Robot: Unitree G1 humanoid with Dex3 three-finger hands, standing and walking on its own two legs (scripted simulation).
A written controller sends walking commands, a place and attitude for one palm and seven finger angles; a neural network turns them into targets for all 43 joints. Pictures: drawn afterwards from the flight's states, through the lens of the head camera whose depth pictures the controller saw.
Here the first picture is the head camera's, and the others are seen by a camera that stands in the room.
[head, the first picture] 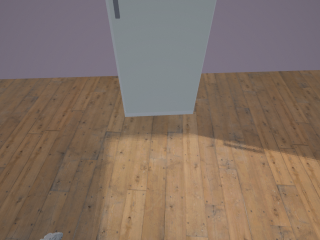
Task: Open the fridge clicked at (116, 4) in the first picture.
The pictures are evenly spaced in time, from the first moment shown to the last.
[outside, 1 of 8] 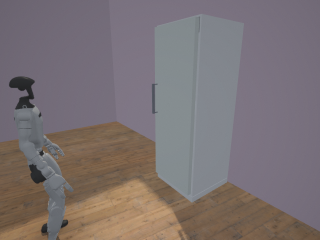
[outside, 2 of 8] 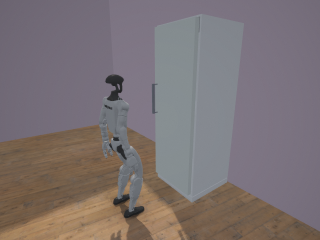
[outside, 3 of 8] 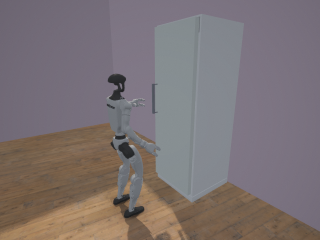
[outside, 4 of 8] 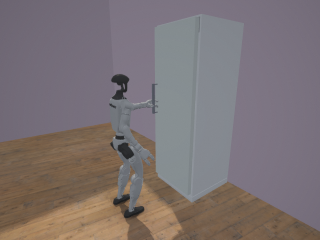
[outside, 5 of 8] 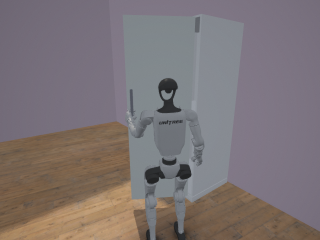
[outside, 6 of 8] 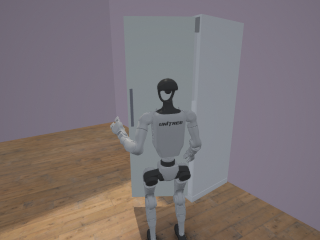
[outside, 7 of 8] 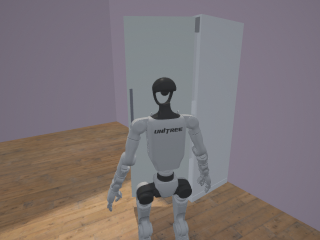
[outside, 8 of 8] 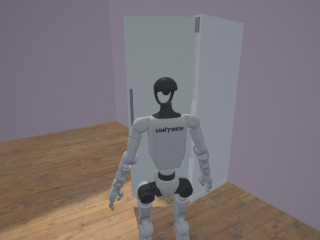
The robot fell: no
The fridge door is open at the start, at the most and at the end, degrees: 0 61 55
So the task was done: yes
